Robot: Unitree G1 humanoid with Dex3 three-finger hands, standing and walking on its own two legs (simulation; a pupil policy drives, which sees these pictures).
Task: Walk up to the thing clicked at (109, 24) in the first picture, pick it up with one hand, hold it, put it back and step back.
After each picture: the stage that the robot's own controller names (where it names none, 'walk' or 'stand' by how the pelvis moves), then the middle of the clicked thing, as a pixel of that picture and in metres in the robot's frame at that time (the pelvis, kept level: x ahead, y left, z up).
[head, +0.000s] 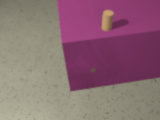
stand; (107, 20) +0.88 -0.11 -0.11
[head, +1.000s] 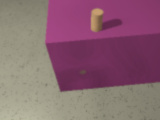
rise first; (96, 20) +0.80 -0.03 -0.08
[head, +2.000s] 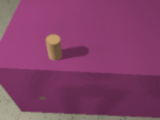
walk; (54, 47) +0.56 +0.20 -0.08
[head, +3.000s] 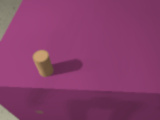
stand; (43, 64) +0.48 +0.22 -0.08
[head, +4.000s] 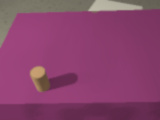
stand; (40, 79) +0.44 +0.24 -0.11
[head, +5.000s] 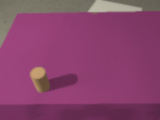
stand; (40, 80) +0.44 +0.23 -0.11
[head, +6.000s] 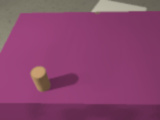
stand; (41, 79) +0.44 +0.24 -0.12
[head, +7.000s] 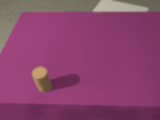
stand; (42, 79) +0.44 +0.23 -0.12
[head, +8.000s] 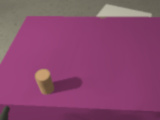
rise first; (45, 82) +0.44 +0.23 -0.11
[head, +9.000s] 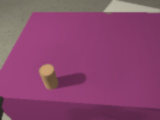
go down; (49, 77) +0.45 +0.22 -0.11
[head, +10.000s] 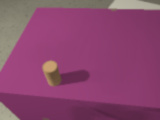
go down; (52, 73) +0.46 +0.21 -0.11
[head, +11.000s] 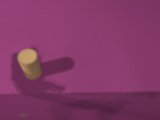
go down; (30, 64) +0.44 +0.20 -0.05
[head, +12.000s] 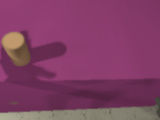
close in; (17, 50) +0.46 +0.21 -0.03
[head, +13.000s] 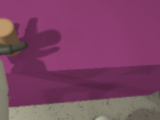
close; (6, 38) +0.49 +0.21 +0.01
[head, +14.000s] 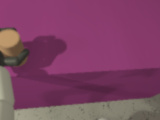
lift; (13, 49) +0.45 +0.20 +0.00
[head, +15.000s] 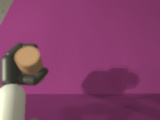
lift; (31, 66) +0.36 +0.18 +0.10
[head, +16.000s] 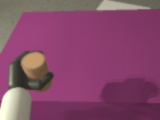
hold; (38, 73) +0.33 +0.17 +0.11
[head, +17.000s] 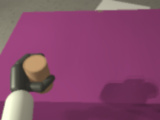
hold; (39, 75) +0.33 +0.17 +0.09
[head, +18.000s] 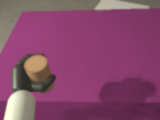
crouch; (40, 75) +0.33 +0.17 +0.09
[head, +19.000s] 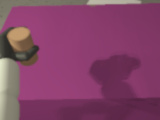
crouch; (24, 47) +0.43 +0.21 +0.11
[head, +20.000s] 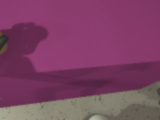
lower; out of the picture +0.49 +0.23 +0.00
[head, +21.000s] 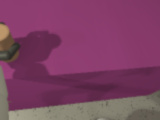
lower; (3, 44) +0.47 +0.22 +0.00
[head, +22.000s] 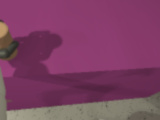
lower; (2, 42) +0.48 +0.22 +0.01
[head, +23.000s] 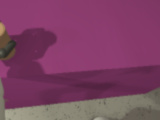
lower; out of the picture +0.48 +0.22 +0.00
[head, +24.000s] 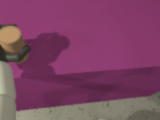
loosen; (14, 46) +0.47 +0.19 +0.00
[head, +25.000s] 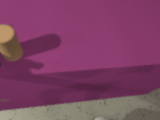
withdraw; (8, 44) +0.48 +0.20 +0.00
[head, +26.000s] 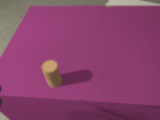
sink last; (52, 74) +0.44 +0.19 -0.06
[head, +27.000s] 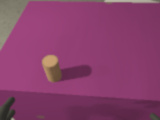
stand; (52, 69) +0.46 +0.19 -0.06
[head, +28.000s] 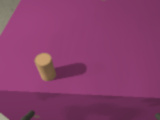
stand; (46, 67) +0.45 +0.20 -0.05
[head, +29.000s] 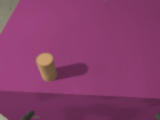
stand; (47, 67) +0.45 +0.19 -0.05
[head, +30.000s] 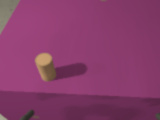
stand; (46, 67) +0.45 +0.20 -0.05
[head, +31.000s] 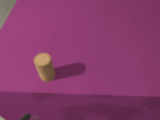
stand; (45, 67) +0.45 +0.19 -0.05
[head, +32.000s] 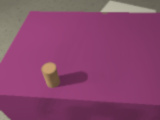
stand; (51, 75) +0.47 +0.20 -0.11
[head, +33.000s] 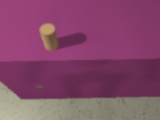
walk; (49, 37) +0.57 +0.18 -0.09
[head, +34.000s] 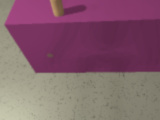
walk; (57, 5) +0.88 +0.22 -0.09
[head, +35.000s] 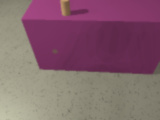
stand; (65, 6) +1.09 +0.20 -0.10
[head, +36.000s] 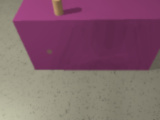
stand; (57, 6) +1.06 +0.23 -0.11
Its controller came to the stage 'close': yes
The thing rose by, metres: 0.21
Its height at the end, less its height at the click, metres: +0.00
